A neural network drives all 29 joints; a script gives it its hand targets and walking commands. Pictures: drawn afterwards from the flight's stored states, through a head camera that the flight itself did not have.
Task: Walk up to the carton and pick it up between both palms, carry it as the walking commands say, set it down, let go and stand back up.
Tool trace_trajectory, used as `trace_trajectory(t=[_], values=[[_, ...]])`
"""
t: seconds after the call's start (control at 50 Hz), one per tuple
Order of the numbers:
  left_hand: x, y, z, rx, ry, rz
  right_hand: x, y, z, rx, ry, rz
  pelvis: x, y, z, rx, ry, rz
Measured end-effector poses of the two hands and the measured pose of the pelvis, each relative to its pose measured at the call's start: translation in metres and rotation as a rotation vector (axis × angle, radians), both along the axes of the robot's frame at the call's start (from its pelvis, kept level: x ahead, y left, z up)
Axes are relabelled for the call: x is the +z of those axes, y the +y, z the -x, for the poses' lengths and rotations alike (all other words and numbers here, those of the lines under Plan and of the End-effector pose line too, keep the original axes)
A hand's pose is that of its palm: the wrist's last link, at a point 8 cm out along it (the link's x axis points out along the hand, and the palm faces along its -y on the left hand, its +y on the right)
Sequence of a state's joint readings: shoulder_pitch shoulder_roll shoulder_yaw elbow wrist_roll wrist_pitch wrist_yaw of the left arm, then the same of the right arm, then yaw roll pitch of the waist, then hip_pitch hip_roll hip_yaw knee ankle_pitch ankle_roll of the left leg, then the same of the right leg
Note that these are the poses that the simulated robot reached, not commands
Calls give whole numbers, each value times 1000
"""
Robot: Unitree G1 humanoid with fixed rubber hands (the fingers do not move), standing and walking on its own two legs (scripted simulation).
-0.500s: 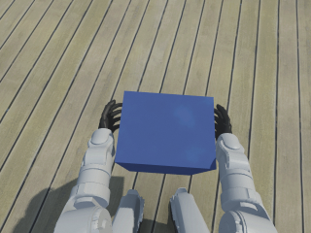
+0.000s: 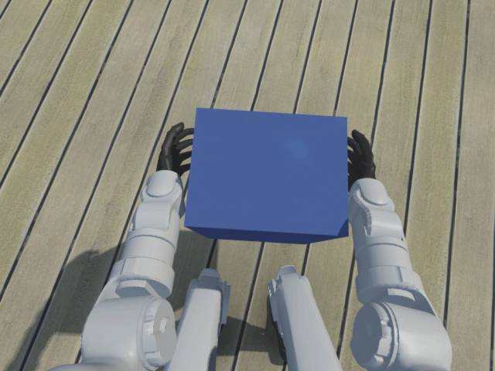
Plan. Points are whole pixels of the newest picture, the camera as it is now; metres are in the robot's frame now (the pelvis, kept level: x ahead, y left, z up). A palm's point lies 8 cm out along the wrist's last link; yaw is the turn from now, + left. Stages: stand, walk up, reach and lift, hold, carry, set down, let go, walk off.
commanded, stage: set down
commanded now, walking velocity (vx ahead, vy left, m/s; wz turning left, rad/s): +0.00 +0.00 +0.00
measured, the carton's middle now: (262, 191) +0.42 -0.03 -0.15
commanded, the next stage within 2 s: none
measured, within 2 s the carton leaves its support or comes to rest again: neither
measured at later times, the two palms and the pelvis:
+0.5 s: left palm (185, 172) +0.47 +0.12 -0.18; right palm (343, 180) +0.44 -0.19 -0.17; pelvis -0.02 +0.00 -0.08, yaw +0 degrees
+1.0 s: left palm (194, 174) +0.49 +0.11 -0.26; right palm (330, 183) +0.46 -0.20 -0.26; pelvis -0.03 +0.00 -0.14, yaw -1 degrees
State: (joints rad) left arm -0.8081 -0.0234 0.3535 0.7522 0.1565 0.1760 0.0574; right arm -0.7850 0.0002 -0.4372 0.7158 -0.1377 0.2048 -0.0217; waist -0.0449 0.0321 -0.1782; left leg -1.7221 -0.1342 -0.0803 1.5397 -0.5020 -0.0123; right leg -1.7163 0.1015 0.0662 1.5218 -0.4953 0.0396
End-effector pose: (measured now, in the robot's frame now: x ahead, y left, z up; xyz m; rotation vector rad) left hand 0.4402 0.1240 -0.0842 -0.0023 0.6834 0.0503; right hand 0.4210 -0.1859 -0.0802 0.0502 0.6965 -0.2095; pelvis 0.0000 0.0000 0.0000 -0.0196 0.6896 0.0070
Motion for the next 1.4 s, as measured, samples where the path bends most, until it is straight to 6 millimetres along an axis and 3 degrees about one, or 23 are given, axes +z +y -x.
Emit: trace_trajectory(t=[0.52, 1.14, 1.4], values=[[-95, -7, -28, -20, 2, -7, -93, -6, -24, -17, 4, 10, -81, -4, 19, -6, 49, 2], [-204, -12, -58, -28, 20, -21, -205, -10, -48, -24, 23, 19, -157, -3, 28, -7, 61, 3], [-224, -13, -63, -24, 12, -23, -227, -10, -52, -35, 14, 16, -177, -5, 27, -9, 50, 0]])
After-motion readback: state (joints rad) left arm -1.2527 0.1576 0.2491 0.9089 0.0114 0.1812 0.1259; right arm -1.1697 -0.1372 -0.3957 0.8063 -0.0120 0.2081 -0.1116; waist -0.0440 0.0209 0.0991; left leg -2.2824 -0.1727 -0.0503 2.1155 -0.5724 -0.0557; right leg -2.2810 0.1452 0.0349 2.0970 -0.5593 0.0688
